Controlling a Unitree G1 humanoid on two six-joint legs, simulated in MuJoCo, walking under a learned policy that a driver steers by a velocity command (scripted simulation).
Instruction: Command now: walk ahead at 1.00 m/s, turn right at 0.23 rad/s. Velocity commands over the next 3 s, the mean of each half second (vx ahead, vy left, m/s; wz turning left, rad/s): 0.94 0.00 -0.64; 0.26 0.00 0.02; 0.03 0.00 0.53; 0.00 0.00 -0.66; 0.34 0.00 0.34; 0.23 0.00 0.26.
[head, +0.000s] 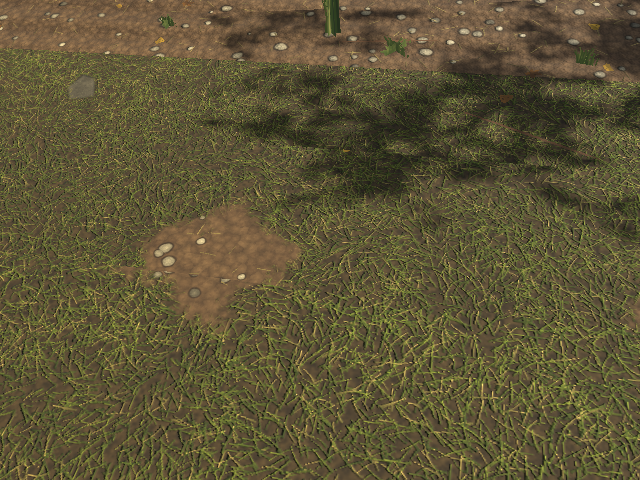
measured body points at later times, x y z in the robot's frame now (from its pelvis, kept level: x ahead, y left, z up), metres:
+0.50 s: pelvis +0.49 -0.08 -0.10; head +0.51 -0.11 +0.34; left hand +0.53 +0.22 -0.22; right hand +0.63 -0.36 -0.20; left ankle +0.52 +0.04 -0.85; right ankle +0.28 -0.13 -0.66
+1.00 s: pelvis +0.75 -0.15 -0.12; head +0.78 -0.15 +0.33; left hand +1.02 +0.05 -0.20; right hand +0.77 -0.42 -0.23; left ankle +0.83 -0.04 -0.81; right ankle +0.73 -0.27 -0.85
